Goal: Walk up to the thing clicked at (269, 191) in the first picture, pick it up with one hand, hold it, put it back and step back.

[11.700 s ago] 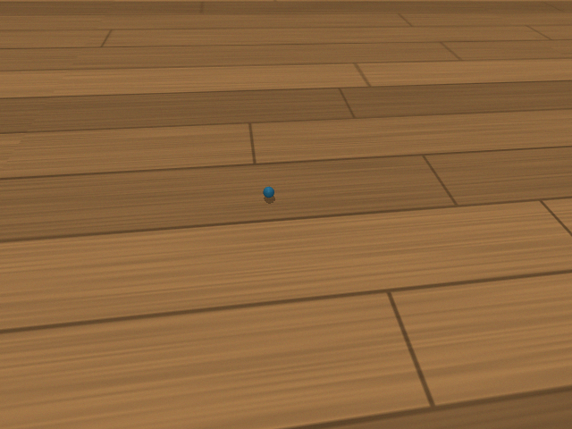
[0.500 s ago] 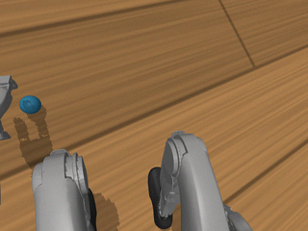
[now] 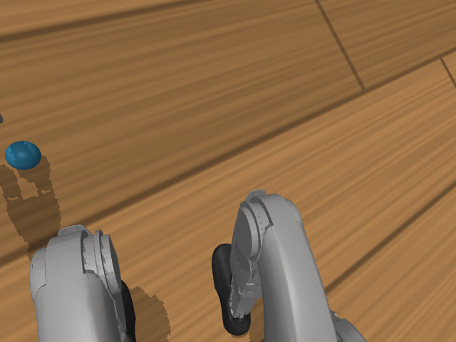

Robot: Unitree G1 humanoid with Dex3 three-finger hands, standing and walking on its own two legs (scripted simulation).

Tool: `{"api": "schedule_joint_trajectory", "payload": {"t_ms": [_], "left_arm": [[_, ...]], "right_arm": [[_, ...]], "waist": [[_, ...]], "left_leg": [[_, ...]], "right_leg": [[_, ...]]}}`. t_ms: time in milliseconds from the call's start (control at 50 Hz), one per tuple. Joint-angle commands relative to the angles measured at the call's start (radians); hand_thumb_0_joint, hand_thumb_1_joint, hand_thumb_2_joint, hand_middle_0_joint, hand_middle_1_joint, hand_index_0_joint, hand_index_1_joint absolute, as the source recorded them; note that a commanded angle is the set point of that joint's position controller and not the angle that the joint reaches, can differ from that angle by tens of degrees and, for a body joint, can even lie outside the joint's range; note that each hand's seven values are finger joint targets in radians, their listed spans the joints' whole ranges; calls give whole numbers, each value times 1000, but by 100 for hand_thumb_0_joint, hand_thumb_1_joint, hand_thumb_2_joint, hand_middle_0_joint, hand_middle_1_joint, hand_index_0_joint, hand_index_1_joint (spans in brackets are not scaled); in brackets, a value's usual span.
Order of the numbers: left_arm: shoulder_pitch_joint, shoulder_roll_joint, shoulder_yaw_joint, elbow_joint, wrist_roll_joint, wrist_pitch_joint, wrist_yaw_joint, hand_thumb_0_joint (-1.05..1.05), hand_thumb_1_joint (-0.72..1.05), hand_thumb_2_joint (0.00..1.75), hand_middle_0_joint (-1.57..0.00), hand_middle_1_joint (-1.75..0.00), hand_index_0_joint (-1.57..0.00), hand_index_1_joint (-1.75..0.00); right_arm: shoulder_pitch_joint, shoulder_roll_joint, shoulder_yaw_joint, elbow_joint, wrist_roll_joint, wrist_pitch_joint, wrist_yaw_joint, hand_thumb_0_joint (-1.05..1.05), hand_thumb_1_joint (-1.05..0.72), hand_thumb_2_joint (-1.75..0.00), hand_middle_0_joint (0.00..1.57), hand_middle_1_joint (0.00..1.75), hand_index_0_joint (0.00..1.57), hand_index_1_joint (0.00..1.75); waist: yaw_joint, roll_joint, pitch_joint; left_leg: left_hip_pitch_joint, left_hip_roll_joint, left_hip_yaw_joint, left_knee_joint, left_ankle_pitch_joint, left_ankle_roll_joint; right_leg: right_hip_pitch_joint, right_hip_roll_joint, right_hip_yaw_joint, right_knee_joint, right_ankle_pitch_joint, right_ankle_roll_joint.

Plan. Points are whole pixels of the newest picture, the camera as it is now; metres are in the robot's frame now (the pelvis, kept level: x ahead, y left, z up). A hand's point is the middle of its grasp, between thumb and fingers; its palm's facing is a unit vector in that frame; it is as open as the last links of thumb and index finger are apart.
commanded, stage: rise first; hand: left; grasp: from above
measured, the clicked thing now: (23, 155) +0.47 +0.29 -0.28
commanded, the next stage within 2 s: approach in 1.04 s
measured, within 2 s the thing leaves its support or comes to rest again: neither
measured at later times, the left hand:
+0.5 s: hand out of the picture +0.43 +0.33 -0.18, palm faces -0.46 -0.08 -0.88, open 14.2 cm
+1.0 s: hand out of the picture +0.43 +0.33 -0.17, palm faces -0.46 -0.08 -0.88, open 13.8 cm
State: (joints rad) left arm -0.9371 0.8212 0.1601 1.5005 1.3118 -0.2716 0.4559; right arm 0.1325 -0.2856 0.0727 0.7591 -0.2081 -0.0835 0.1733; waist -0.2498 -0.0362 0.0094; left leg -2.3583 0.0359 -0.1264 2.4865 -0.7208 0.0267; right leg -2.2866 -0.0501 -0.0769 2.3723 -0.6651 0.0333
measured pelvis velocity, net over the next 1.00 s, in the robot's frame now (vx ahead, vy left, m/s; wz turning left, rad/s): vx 0.00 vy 0.00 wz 0.01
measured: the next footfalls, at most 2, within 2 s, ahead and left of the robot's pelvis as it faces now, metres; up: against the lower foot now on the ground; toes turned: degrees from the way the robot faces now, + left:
none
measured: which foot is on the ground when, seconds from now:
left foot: down 0.00-1.00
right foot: down 0.00-1.00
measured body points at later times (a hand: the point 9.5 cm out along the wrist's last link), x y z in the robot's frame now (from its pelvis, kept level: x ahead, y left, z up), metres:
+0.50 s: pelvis +0.00 +0.00 +0.00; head +0.24 +0.08 +0.37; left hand +0.45 +0.33 -0.13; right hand +0.06 -0.28 -0.09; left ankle +0.07 +0.12 -0.28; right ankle +0.10 -0.13 -0.28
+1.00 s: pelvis +0.00 +0.00 +0.00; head +0.24 +0.08 +0.37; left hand +0.45 +0.33 -0.12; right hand +0.05 -0.27 -0.09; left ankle +0.07 +0.12 -0.28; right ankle +0.10 -0.13 -0.28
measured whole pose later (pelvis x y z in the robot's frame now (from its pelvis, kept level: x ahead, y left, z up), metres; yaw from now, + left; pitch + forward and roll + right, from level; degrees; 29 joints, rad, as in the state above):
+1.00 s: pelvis +0.00 +0.00 +0.00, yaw +0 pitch +33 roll -9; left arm -0.95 0.84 0.15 1.51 1.32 -0.28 0.42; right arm 0.14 -0.29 0.08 0.74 -0.19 -0.08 0.17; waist -0.25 -0.03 -0.01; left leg -2.35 0.03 -0.12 2.47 -0.70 0.03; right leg -2.28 -0.05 -0.07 2.35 -0.65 0.03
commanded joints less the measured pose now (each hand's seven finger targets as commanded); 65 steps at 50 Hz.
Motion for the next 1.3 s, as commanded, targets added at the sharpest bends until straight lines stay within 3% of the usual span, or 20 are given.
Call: {"api": "schedule_joint_trajectory", "payload": {"t_ms": [0,220,280,320,340,380,540,640,740,780,860,920,980,1020,1040,1060,1140,1180,1260,1280], "left_arm": [[-260,278,43,-135,-15,-6,29,0,-57,104,-7,-101,-6,-102],[-256,255,12,-133,-15,-4,10,0,-57,103,-7,-102,-6,-103],[-277,281,35,-136,-13,-6,10,0,-57,104,-7,-100,-6,-102],[-288,214,-12,-135,-17,-7,1,0,-58,104,-8,-100,-6,-101],[-293,250,6,-105,-12,-8,4,0,-57,104,-8,-99,-7,-101],[-276,292,34,-116,-13,-11,6,0,-57,104,-9,-99,-7,-101],[-282,246,-8,-120,-9,-10,-1,0,-54,101,-10,-99,-9,-100],[-285,283,26,-145,-5,-10,9,0,-54,101,-11,-97,-10,-99],[-276,247,0,-125,-3,-7,5,0,-52,100,-12,-97,-11,-98],[-281,287,32,-142,-4,-6,9,0,-52,99,-12,-97,-11,-98],[-300,250,-3,-135,-13,-8,0,0,-49,97,-15,-93,-14,-95],[-291,300,31,-135,-2,-10,-3,0,-49,98,-15,-93,-13,-95],[-273,247,16,-71,-10,-11,-10,0,-45,94,-18,-91,-17,-93],[-288,309,47,-141,-10,-21,-11,0,-45,94,-19,-91,-17,-92],[-274,286,26,-158,-12,-24,-15,0,-44,93,-20,-90,-18,-91],[-278,234,-9,-163,-16,-26,-20,0,-44,93,-19,-90,-18,-92],[-287,260,5,-184,-20,-28,-10,0,-49,96,-14,-96,-13,-97],[-306,251,11,-174,-15,-21,-2,0,-51,98,-11,-100,-11,-100],[-412,131,-74,-152,-19,-13,4,0,-53,99,-12,-99,-11,-100],[-430,184,-48,-182,-11,-13,11,0,-52,99,-12,-101,-12,-101]], "right_arm": [[218,-277,-81,-5,2,1,-9,0,-90,-90,20,30,20,30],[209,-268,-82,-14,17,9,-9,0,-90,-90,20,30,20,30],[217,-277,-81,-14,16,10,-11,0,-90,-90,20,30,20,30],[210,-267,-81,-12,20,10,-12,0,-90,-90,20,30,20,30],[208,-276,-77,-16,17,9,-12,0,-90,-90,20,30,20,30],[210,-281,-80,-14,20,10,-18,0,-90,-90,20,30,20,30],[214,-268,-74,-13,21,9,-12,0,-90,-90,20,30,20,30],[209,-273,-75,-17,19,10,-14,0,-90,-90,20,30,20,30],[207,-267,-75,-20,25,10,-14,0,-90,-90,20,30,20,30],[210,-276,-77,-25,22,7,-14,0,-90,-90,20,30,20,30],[210,-268,-74,-17,27,6,-16,0,-90,-90,20,30,20,30],[214,-282,-79,-26,28,4,-18,0,-90,-90,20,30,20,30],[222,-273,-76,-16,20,3,-12,0,-90,-90,20,30,20,30],[224,-281,-82,-18,26,6,-16,0,-90,-90,20,30,20,30],[214,-272,-84,-25,27,3,-15,0,-90,-90,20,30,20,30],[206,-266,-82,-30,25,1,-13,0,-90,-90,20,30,20,30],[220,-269,-89,-16,31,5,-13,0,-90,-90,20,30,20,30],[222,-274,-91,-20,28,5,-12,0,-90,-90,20,30,20,30],[236,-262,-80,-1,26,-7,-7,0,-90,-90,20,30,20,30],[243,-277,-82,-6,27,-7,-10,0,-90,-90,20,30,20,30]], "waist": [[-7,342,-696],[1,334,-672],[-12,337,-672],[-15,348,-670],[-29,334,-652],[-10,318,-676],[-13,363,-686],[0,348,-692],[-3,367,-675],[-5,348,-701],[-9,358,-685],[-3,356,-683],[-38,303,-638],[-11,336,-679],[9,366,-696],[-9,369,-691],[3,377,-723],[-15,343,-708],[-75,337,-664],[-68,355,-687]], "left_leg": [[531,-40,72,-266,240,0],[505,-42,77,-278,198,1],[525,-41,69,-282,229,-2],[528,-42,67,-289,201,-3],[520,-41,65,-283,201,-1],[509,-44,68,-281,197,1],[552,-43,72,-285,233,-6],[526,-45,77,-290,218,-2],[532,-46,74,-304,200,-4],[538,-47,77,-293,215,-1],[526,-48,73,-302,204,-3],[541,-48,72,-297,210,-4],[499,-45,76,-278,205,1],[518,-48,76,-288,204,0],[541,-46,80,-292,206,-5],[540,-46,78,-289,210,-6],[556,-47,75,-294,234,-8],[544,-46,76,-288,220,-4],[536,-41,68,-283,187,-5],[540,-44,72,-287,196,-3]], "right_leg": [[331,55,-91,-213,231,-58],[316,57,-85,-226,196,-65],[312,52,-90,-213,220,-60],[290,53,-90,-221,197,-63],[295,53,-94,-222,200,-59],[316,53,-89,-226,195,-61],[307,54,-90,-217,223,-64],[320,54,-87,-226,210,-63],[297,53,-90,-222,193,-65],[322,53,-88,-228,208,-63],[300,51,-86,-224,197,-64],[299,48,-85,-219,199,-64],[312,53,-87,-228,205,-61],[320,50,-83,-231,200,-63],[316,50,-81,-227,192,-67],[312,50,-85,-225,200,-65],[313,50,-86,-216,219,-66],[307,51,-87,-225,211,-65],[266,53,-97,-232,197,-65],[290,55,-93,-242,202,-64]]}}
